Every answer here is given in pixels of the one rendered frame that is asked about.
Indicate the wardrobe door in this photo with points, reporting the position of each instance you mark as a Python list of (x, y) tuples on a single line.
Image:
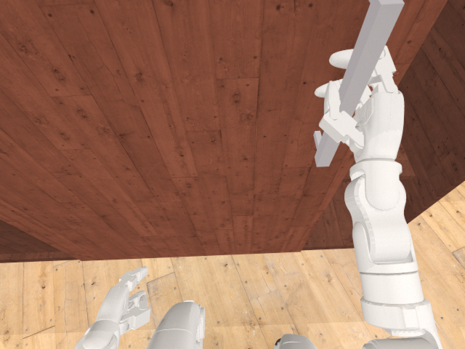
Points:
[(133, 129), (15, 241)]

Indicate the robot thigh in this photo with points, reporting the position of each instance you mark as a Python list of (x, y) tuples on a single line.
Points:
[(182, 325), (294, 341)]

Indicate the robot right hand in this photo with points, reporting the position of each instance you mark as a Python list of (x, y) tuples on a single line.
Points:
[(380, 117)]

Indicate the right robot thigh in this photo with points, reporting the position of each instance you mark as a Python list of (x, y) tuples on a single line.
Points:
[(294, 341)]

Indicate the robot left hand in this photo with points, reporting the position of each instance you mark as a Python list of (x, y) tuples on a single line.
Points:
[(128, 312)]

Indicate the robot right forearm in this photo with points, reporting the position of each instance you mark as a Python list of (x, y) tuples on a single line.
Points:
[(392, 295)]

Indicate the robot left forearm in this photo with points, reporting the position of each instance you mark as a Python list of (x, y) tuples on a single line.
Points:
[(103, 334)]

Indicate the left robot thigh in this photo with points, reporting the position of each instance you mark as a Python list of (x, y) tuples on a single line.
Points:
[(182, 325)]

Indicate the handle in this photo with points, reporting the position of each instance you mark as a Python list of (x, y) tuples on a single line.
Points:
[(376, 29)]

